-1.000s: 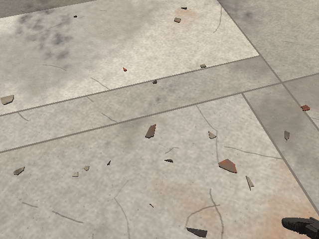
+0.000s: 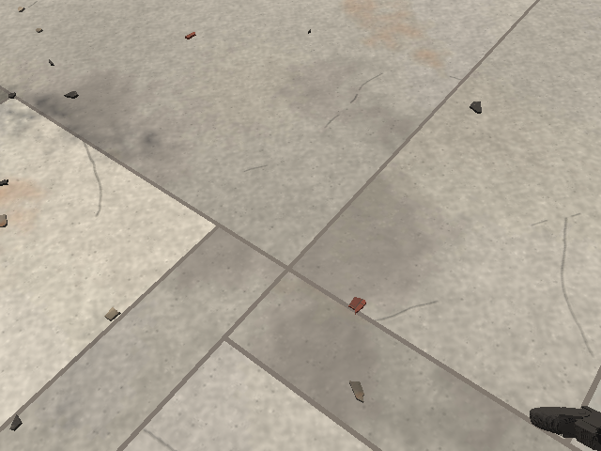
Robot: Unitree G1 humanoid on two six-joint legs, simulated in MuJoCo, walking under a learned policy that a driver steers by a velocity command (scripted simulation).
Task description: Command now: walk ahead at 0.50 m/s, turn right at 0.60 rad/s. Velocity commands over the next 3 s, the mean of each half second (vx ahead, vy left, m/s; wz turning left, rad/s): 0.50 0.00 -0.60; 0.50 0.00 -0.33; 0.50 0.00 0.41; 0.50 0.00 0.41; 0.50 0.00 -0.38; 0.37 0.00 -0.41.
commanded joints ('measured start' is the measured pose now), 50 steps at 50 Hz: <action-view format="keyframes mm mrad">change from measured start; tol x32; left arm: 1 13 161 47 -43 -6 -6 9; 26 -341 40 3 -190 -4 3 -64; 31 81 206 95 -100 -1 25 -42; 50 2 150 28 23 20 -50 -12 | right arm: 1 -77 -109 -33 -85 11 -25 9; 7 355 -244 -95 3 -2 -20 1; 50 -43 -60 -7 -27 27 2 25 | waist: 1 -18 -139 -27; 7 -139 290 -358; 26 -162 22 58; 33 35 -228 -445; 50 9 -84 44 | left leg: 1 154 -45 14 -78 -8 19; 5 558 56 -46 -127 -115 131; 7 986 388 -727 -274 -550 329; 13 491 194 -142 -401 -252 227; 25 633 216 211 -426 56 207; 30 662 199 315 7 657 146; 33 -140 -68 36 805 -631 47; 50 -19 38 83 3 129 62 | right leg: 1 -56 -238 226 -49 147 -131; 9 -679 -129 -9 917 -164 63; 30 -139 -47 -275 171 137 -67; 33 583 -454 684 -63 -129 -357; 40 -34 -304 140 -181 380 -224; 50 65 -301 -80 -237 288 -134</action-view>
